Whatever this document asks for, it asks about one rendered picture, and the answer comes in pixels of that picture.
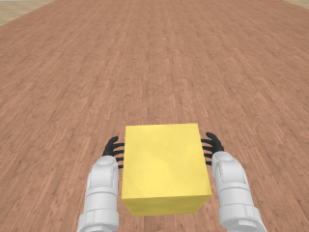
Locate robot left forearm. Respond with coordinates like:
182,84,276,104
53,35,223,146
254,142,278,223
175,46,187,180
76,156,119,232

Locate left robot hand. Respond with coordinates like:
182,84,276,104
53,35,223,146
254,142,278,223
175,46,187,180
102,136,125,169

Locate right robot hand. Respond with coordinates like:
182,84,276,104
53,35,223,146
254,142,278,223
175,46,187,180
201,132,224,166

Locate robot right forearm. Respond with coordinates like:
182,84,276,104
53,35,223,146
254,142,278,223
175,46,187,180
211,151,267,232

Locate carton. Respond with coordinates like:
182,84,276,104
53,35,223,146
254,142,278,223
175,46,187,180
121,123,212,217

